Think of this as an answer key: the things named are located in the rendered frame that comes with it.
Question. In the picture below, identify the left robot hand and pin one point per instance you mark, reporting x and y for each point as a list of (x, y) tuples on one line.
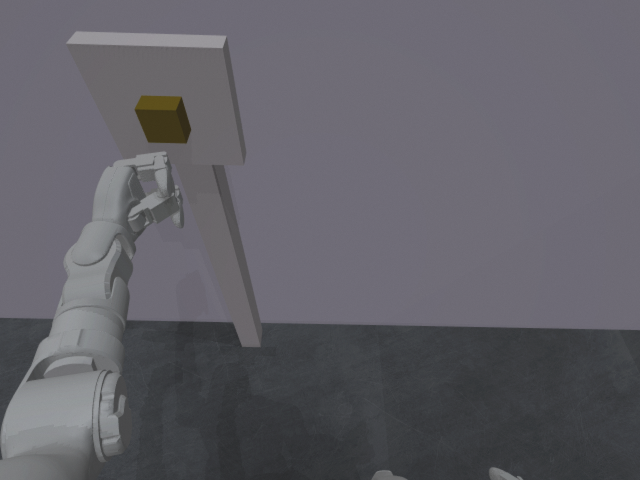
[(119, 197)]

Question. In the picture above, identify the button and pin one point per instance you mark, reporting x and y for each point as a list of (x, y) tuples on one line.
[(163, 119)]

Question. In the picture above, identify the robot left upper arm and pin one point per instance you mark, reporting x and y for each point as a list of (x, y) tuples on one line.
[(67, 427)]

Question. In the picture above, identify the panel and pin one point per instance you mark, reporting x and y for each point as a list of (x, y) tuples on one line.
[(119, 68)]

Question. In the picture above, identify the left robot forearm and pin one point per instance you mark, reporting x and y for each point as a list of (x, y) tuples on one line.
[(90, 319)]

